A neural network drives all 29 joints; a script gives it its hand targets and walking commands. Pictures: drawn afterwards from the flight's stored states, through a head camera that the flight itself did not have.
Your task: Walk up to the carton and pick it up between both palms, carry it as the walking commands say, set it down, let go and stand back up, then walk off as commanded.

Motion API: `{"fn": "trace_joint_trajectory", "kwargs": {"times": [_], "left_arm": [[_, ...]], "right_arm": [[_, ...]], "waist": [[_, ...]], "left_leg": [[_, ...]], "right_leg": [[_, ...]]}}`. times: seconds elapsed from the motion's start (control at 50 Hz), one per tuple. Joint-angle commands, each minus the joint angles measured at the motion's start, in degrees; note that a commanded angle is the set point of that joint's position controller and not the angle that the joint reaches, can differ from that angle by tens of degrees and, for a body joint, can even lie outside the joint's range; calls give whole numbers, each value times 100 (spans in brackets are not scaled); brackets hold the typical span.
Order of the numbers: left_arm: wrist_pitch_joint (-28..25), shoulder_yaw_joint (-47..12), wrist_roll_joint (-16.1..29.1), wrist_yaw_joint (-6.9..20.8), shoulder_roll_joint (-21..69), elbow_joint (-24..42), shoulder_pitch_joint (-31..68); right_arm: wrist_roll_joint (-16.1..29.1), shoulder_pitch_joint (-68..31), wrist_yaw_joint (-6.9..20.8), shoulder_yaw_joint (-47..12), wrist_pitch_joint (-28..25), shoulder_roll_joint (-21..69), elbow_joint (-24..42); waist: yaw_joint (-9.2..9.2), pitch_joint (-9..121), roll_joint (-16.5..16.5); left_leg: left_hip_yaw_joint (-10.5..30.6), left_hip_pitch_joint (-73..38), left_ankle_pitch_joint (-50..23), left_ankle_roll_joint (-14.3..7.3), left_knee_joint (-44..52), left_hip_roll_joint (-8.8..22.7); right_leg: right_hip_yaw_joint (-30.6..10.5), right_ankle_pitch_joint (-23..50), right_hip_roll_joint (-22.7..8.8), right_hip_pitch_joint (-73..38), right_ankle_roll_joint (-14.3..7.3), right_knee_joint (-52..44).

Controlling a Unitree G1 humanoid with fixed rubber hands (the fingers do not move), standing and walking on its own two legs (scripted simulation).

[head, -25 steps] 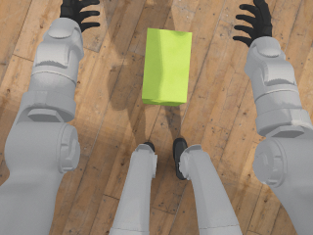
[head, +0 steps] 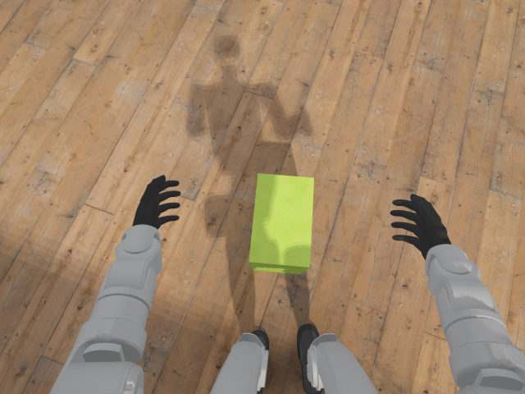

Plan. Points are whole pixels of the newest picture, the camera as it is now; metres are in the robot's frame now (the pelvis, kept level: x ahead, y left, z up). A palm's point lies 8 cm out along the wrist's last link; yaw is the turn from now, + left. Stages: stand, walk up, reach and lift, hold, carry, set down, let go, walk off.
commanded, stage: let go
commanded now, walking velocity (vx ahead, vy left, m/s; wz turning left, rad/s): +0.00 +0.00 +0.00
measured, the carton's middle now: (280, 228) +0.47 -0.02 -0.59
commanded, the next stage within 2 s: stand in 0.88 s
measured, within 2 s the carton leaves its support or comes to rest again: neither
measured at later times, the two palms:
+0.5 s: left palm (95, 368) +0.19 +0.23 -0.02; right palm (512, 369) +0.18 -0.26 -0.02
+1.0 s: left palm (101, 356) +0.20 +0.22 +0.00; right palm out of the picture +0.18 -0.28 -0.02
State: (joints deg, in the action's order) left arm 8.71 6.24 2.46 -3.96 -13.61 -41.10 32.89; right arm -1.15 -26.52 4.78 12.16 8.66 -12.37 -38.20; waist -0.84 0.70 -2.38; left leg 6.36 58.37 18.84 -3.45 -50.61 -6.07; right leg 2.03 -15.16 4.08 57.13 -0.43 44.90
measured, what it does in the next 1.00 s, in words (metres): stands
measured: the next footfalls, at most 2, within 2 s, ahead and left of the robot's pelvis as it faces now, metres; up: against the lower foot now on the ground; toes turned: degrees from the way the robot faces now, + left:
none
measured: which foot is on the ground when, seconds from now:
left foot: down 0.00-1.00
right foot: down 0.00-1.00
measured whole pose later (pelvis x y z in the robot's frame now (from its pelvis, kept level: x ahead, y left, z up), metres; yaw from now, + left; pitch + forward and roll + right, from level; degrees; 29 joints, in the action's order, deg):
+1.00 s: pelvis +0.03 -0.03 +0.05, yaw -2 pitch -5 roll +0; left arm 5.2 6.3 2.4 0.9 -12.1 -29.8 -11.7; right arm -2.1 10.9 1.8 5.0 6.8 -12.4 -30.8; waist -0.8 -1.5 -1.6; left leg 3.3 8.6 18.5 -2.1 -31.7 -3.7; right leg 0.0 -16.6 3.9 10.9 -1.7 31.7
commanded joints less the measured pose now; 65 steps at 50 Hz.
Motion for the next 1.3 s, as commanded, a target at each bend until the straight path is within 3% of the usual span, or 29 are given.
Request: {"fn": "trace_joint_trajectory", "kwargs": {"times": [0.0, 0.04, 0.08, 0.1, 0.2, 0.24, 0.3, 0.36, 0.38, 0.4, 0.42, 0.46, 0.56, 0.66, 0.72, 0.74, 0.76, 0.78, 0.82, 0.84, 0.86, 0.94, 1.0, 1.02, 1.08, 1.2, 1.24, 1.26, 1.28], "left_arm": [[-574, 119, -373, 132, -33, 1374, -1553], [-665, -137, -274, 236, 78, 1774, -1323], [-624, -209, -427, 288, 106, 1367, -2588], [-636, -334, -295, 278, 49, 1740, -2133], [-655, -326, -227, 490, -112, 1941, -3567], [-702, -483, -90, 564, 43, 2320, -3601], [-636, -419, -188, 632, -95, 2319, -4026], [-488, -310, -123, 712, -167, 2037, -4060], [-447, -214, -181, 760, -385, 2102, -3882], [-375, -377, -108, 757, -269, 2176, -3878], [-323, -354, -150, 763, -226, 2221, -3974], [-226, -218, -284, 767, -359, 2287, -4080], [-159, -460, -184, 866, -257, 2732, -3841], [10, -343, -292, 931, -290, 2304, -4064], [-29, -245, -269, 962, -478, 2234, -3839], [2, -307, -246, 998, -569, 2362, -3940], [-8, -282, -269, 966, -405, 1956, -4141], [-166, -297, -225, 897, -561, 2471, -3933], [-205, -312, -210, 816, -430, 2218, -4126], [-285, -72, -314, 781, -687, 2410, -4054], [-505, 98, -484, 518, -1106, 1395, -4339], [-741, 178, -648, 340, -1223, 1354, -3969], [-833, 159, -604, 360, -1099, 1297, -4183], [-864, 146, -643, 351, -1111, 1241, -4285], [-889, 123, -569, 306, -1173, 1196, -4173], [-948, 58, -539, 219, -1088, 1040, -4286], [-964, 105, -561, 194, -1167, 948, -4421], [-1005, 78, -552, 195, -1160, 1124, -4345], [-973, 100, -551, 211, -1208, 1106, -4255]], "right_arm": [[47, 1770, 26, -665, -612, -358, 1510], [160, 1693, -5, -785, -690, -266, 1587], [161, 2761, -28, -909, -639, -140, 1382], [257, 2539, 19, -979, -633, -299, 1624], [264, 3691, -29, -1278, -643, -254, 1869], [201, 3849, -58, -1149, -680, -237, 1985], [207, 3836, -39, -1378, -579, -258, 2239], [92, 3937, -37, -1085, -382, -439, 2114], [85, 3509, -41, -1186, -298, -443, 2242], [65, 3707, -23, -1118, -212, -449, 2021], [88, 3694, 17, -1103, -183, -391, 1954], [87, 3278, 68, -1092, -98, -566, 2362], [18, 3415, 66, -1005, 64, -520, 2080], [150, 3256, 61, -1052, 315, -475, 2223], [59, 3100, -31, -976, 390, -596, 2318], [-5, 3337, -36, -883, 425, -400, 2277], [114, 3323, -59, -1043, 564, -518, 2121], [46, 3444, -105, -868, 575, -456, 2338], [143, 3484, -156, -1067, 570, -507, 2392], [134, 3252, -220, -1017, 544, -610, 2662], [-11, 3364, -426, -595, -116, -1023, 1344], [-252, 3514, -422, -619, -710, -1247, 835], [-235, 3555, -406, -578, -831, -1281, 777], [-204, 3458, -408, -581, -858, -1254, 684], [-213, 3297, -493, -592, -929, -1264, 542], [-133, 3598, -550, -540, -937, -1267, 292], [-123, 3602, -612, -494, -930, -1249, 178], [-166, 3579, -625, -484, -892, -1429, 282], [-166, 3427, -579, -497, -947, -1278, 319]], "waist": [[-288, 5022, 225], [-377, 4335, 212], [-169, 3364, 472], [-268, 3059, 205], [-21, 2101, 405], [-232, 2172, 413], [27, 1232, 613], [-95, 478, 481], [42, 139, 873], [-129, -42, 359], [21, -132, 174], [238, -267, 388], [-19, -465, 84], [255, -674, 82], [165, -736, 864], [-25, -696, 708], [214, -801, 614], [107, -16, 172], [255, -36, 318], [571, 168, 325], [97, 657, 692], [67, 5, 619], [199, -273, 416], [175, 72, 337], [197, 244, 450], [123, 627, 245], [135, 880, 703], [126, 399, 166], [187, 673, 514]], "left_leg": [[-145, -2786, -3222, 308, 1096, 372], [-177, -2825, -2533, 288, 1332, 348], [-301, -3080, -2183, 257, 1679, 368], [-149, -3389, -2048, 263, 1748, 428], [-295, -3942, -1981, 271, 2138, 504], [-245, -4286, -1807, 278, 2220, 536], [-308, -4378, -1295, 227, 2471, 570], [-479, -4359, -619, 249, 2662, 611], [-496, -4451, -218, 154, 2793, 613], [-469, -4383, -57, 287, 2941, 634], [-437, -4475, -255, 264, 2865, 649], [-486, -4263, 151, 316, 3135, 668], [-480, -4133, 405, 220, 3225, 744], [-476, -4269, 409, 139, 3079, 698], [-652, -4604, 643, 143, 2743, 520], [-573, -5257, -72, 192, 2605, 523], [-602, -4629, 192, 79, 2722, 629], [-598, -4960, -668, 162, 2676, 620], [-636, -4938, -871, 100, 2563, 646], [-675, -4879, -821, 171, 2419, 610], [-100, -4792, -12, 419, 2299, 602], [98, -4621, 338, 254, 2292, 596], [357, -4147, -80, 234, 2740, 804], [413, -4382, -57, 252, 2807, 814], [191, -4621, -1478, 253, 2445, 820], [85, -5060, -2961, 267, 2195, 923], [-31, -5186, -3273, 297, 2224, 906], [34, -4819, -3263, 296, 2345, 919], [70, -5060, -2873, 266, 2432, 906]], "right_leg": [[-682, 4089, -336, -4651, -52, 38], [-693, 3346, -355, -4403, -51, -263], [-518, 2933, -338, -4505, 92, -567], [-599, 2274, -389, -4201, 59, -769], [-543, 2166, -455, -4778, 90, -1105], [-594, 1912, -456, -4763, 57, -1319], [-484, 1276, -475, -4822, 110, -1567], [-465, 409, -490, -4824, 49, -1877], [-384, -75, -571, -4797, 148, -2035], [-326, -265, -447, -4723, 54, -1995], [-423, -7, -484, -4832, 7, -2028], [-226, -359, -323, -5097, 76, -1962], [-394, -342, -384, -5514, 19, -2017], [-375, -646, -466, -5280, -80, -2163], [-374, -1460, -588, -4988, -52, -2482], [-432, -1189, -679, -4589, -157, -2495], [-408, -879, -534, -5071, -41, -2357], [-266, -210, -403, -5366, -58, -1993], [-386, 187, -477, -5208, -102, -1983], [-400, 106, -452, -5236, -54, -1922], [-957, -808, -764, -4314, -51, -2014], [-1246, -1547, -803, -3710, -48, -2378], [-968, -359, -667, -3990, -48, -1948], [-1099, -769, -656, -4082, -53, -2094], [-1051, 1105, -726, -4468, -71, -1758], [-1011, 2747, -780, -4791, -169, -1704], [-876, 3058, -789, -5074, -164, -1459], [-916, 2768, -791, -4878, -136, -1526], [-786, 2602, -750, -4897, -86, -1609]]}}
